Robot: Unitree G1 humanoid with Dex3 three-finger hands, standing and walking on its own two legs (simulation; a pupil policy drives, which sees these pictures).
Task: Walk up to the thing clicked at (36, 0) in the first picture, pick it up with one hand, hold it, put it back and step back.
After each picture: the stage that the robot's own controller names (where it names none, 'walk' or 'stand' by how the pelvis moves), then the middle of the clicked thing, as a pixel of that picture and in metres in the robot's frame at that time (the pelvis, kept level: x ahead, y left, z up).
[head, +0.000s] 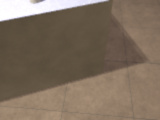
stand; out of the picture +0.96 +0.31 +0.05
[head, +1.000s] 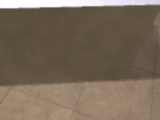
walk; out of the picture +0.88 +0.14 +0.07
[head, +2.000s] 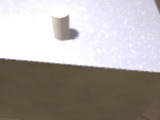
walk; (61, 24) +0.55 +0.14 +0.08
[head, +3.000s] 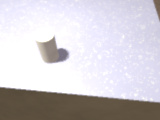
stand; (47, 46) +0.45 +0.16 +0.07
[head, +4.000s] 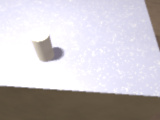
stand; (43, 45) +0.48 +0.18 +0.05
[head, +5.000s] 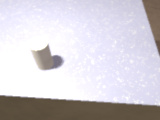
stand; (42, 54) +0.45 +0.19 +0.05
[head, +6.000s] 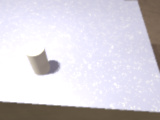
stand; (38, 59) +0.43 +0.20 +0.04
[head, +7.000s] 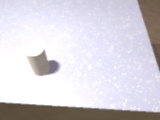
stand; (38, 59) +0.43 +0.19 +0.04
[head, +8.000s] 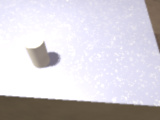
rise first; (37, 51) +0.44 +0.19 +0.05
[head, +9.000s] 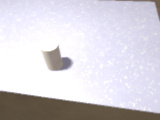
rise first; (52, 55) +0.45 +0.18 +0.05
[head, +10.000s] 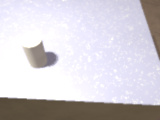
go down; (34, 51) +0.44 +0.17 +0.06
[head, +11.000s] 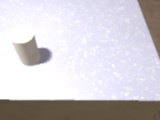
go down; (26, 47) +0.44 +0.17 +0.08
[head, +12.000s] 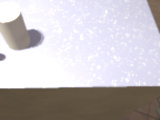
close in; (13, 28) +0.46 +0.17 +0.12
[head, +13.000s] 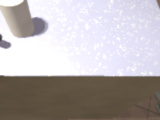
close in; (17, 14) +0.48 +0.15 +0.14
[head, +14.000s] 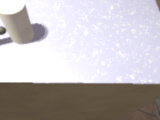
lift; (17, 21) +0.47 +0.16 +0.13
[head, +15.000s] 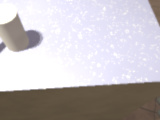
lift; (11, 30) +0.46 +0.17 +0.13
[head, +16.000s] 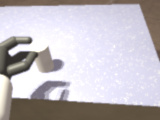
close; (42, 57) +0.46 +0.18 +0.08
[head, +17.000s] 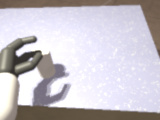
close; (44, 62) +0.44 +0.17 +0.06
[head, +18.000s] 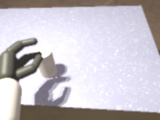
stand; (46, 62) +0.44 +0.17 +0.06
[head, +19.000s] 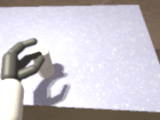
stand; (42, 62) +0.44 +0.18 +0.06
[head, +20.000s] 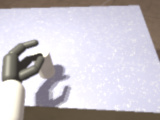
stand; (43, 63) +0.43 +0.18 +0.06
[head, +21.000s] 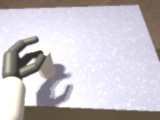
stand; (44, 62) +0.44 +0.17 +0.06
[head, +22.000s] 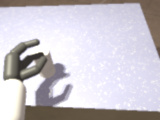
stand; (43, 62) +0.43 +0.17 +0.06
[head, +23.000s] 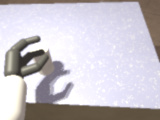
stand; (42, 59) +0.44 +0.18 +0.06
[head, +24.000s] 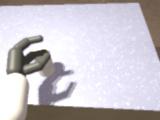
stand; (43, 61) +0.44 +0.18 +0.06
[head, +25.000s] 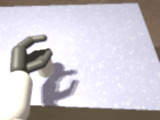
stand; (43, 61) +0.44 +0.17 +0.06
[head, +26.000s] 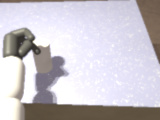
crouch; (42, 56) +0.46 +0.17 +0.06
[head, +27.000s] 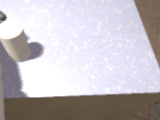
lower; (15, 42) +0.45 +0.18 +0.09
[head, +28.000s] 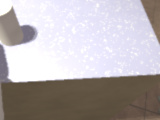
lower; (5, 23) +0.47 +0.17 +0.13
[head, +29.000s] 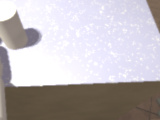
lower; (9, 27) +0.46 +0.17 +0.13
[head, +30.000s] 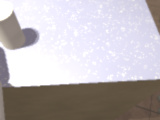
lower; (6, 27) +0.46 +0.17 +0.13
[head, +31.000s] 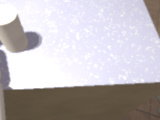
loosen; (10, 30) +0.45 +0.17 +0.13
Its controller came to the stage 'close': yes
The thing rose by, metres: 0.01
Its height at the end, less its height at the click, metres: +0.00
